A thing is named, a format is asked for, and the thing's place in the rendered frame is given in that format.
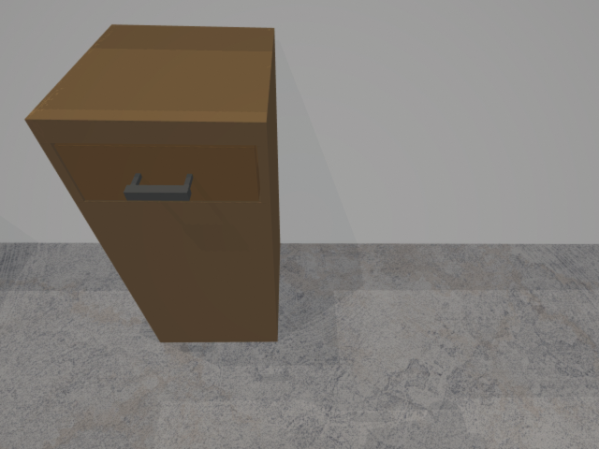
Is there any cabinet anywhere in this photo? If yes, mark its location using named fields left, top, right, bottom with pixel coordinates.
left=25, top=24, right=280, bottom=342

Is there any handle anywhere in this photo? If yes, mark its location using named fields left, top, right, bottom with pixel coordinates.
left=124, top=173, right=193, bottom=201

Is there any drawer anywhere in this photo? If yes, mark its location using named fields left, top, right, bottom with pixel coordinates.
left=54, top=143, right=260, bottom=201

